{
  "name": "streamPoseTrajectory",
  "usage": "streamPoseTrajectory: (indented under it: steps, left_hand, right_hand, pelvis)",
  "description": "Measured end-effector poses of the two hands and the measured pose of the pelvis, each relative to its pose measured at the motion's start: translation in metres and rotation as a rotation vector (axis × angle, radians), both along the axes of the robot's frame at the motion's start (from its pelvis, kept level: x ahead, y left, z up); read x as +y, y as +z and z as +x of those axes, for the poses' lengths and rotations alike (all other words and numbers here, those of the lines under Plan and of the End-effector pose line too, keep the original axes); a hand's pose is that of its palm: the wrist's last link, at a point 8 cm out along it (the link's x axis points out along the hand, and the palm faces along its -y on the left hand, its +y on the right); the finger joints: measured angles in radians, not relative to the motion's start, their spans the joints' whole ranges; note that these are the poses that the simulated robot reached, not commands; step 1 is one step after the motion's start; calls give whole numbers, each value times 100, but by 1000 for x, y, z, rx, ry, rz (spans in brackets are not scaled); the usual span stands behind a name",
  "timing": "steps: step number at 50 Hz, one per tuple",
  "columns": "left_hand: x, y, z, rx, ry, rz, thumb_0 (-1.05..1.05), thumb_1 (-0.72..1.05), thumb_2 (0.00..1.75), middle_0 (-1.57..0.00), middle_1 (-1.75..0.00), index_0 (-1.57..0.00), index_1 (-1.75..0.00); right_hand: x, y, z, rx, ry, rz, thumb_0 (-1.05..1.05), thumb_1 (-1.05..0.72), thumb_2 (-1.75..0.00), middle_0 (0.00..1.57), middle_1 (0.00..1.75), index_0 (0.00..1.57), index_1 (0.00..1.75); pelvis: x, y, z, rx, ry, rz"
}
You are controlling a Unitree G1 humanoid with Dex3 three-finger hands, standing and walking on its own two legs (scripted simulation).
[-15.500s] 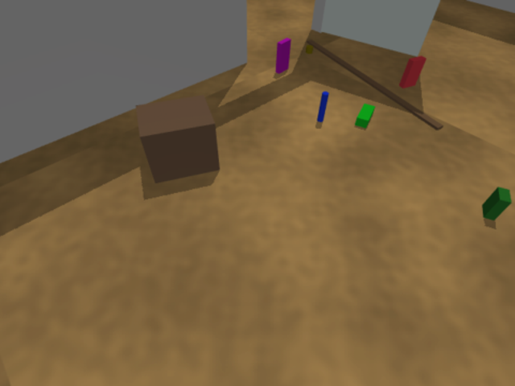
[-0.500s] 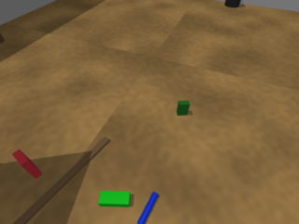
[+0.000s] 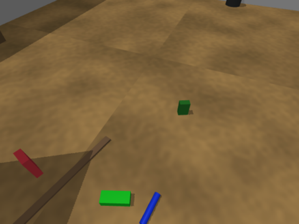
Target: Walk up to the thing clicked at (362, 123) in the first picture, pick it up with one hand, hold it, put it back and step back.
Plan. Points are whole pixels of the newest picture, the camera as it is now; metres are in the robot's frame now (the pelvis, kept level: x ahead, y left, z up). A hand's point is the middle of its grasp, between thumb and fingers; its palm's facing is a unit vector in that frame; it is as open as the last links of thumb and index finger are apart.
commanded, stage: stand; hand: left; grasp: from above
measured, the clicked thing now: (115, 198) +0.42 +0.23 -0.75
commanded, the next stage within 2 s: rise first in 0.56 s
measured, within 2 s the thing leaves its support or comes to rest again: neither
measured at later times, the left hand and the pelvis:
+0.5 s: hand out of the picture +0.07 +0.25 -0.16, palm faces -0.04 -0.94 -0.35, open 7.4 cm; pelvis +0.00 +0.00 +0.00, yaw +0 degrees
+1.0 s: hand out of the picture +0.15 +0.25 -0.18, palm faces -0.08 -0.92 -0.38, open 10.6 cm; pelvis -0.01 +0.00 -0.03, yaw +1 degrees
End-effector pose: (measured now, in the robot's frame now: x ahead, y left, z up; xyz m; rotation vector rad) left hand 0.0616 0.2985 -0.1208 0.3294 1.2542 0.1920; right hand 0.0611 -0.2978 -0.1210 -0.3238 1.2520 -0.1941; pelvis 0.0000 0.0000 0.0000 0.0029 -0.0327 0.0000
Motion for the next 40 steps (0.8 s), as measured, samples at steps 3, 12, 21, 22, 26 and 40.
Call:
streamPoseTrajectory:
  steps: [3, 12, 21, 22, 26, 40]
  left_hand:
    - [0, 1, 2, -5, -2, 2, 0, 91, 90, -21, -30, -20, -30]
    - [-1, 1, 5, -11, -6, 2, 0, 91, 90, -21, -30, -20, -30]
    - [-2, 0, 5, -5, -5, 0, 0, 91, 90, -21, -30, -20, -30]
    - [-2, 0, 5, -5, -5, 0, 0, 91, 90, -21, -30, -20, -30]
    - [-2, 0, 7, -6, -7, 1, 0, 91, 90, -21, -30, -20, -30]
    - [-8, -6, 50, -125, 27, -20, 0, 79, 92, -20, -44, -18, -44]
  right_hand:
    - [0, 0, 1, -2, 0, 0, 0, -91, -90, 20, 30, 20, 30]
    - [0, 0, 3, -5, 3, 3, 0, -91, -90, 20, 30, 20, 30]
    - [-1, 0, 3, 2, 4, 1, 0, -91, -90, 20, 30, 20, 30]
    - [-1, 0, 4, 2, 4, 1, 0, -91, -90, 20, 30, 20, 30]
    - [-1, 0, 5, 1, 3, 0, 0, -91, -90, 20, 30, 20, 30]
    - [16, -3, 20, -119, 18, 19, 0, -92, -90, 20, 30, 20, 30]
  pelvis:
    - [0, 0, 0, -1, 2, 0]
    - [-1, 0, 0, 2, 2, -1]
    - [-2, 0, 3, 4, 3, -1]
    - [-2, 0, 3, 5, 3, -1]
    - [-2, 0, 4, 5, 3, -2]
    - [-1, -9, -6, 84, 23, -6]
